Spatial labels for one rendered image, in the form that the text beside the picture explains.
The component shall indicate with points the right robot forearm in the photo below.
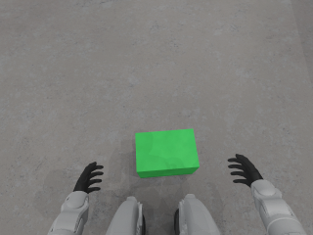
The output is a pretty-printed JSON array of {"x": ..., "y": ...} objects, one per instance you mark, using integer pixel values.
[{"x": 277, "y": 216}]

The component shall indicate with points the robot right hand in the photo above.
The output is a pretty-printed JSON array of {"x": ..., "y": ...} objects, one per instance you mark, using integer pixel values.
[{"x": 249, "y": 172}]

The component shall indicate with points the robot left hand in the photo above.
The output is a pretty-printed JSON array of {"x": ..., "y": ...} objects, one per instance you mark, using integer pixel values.
[{"x": 84, "y": 181}]

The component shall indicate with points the robot left shin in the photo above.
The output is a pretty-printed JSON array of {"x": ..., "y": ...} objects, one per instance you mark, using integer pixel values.
[{"x": 138, "y": 230}]

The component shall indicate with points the right robot thigh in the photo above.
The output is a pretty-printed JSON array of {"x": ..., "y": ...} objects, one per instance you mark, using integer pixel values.
[{"x": 194, "y": 214}]

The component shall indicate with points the left robot forearm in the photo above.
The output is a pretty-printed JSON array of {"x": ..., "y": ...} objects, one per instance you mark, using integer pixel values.
[{"x": 73, "y": 216}]

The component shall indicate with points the carton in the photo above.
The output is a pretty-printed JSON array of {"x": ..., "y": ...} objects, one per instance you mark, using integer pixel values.
[{"x": 166, "y": 153}]

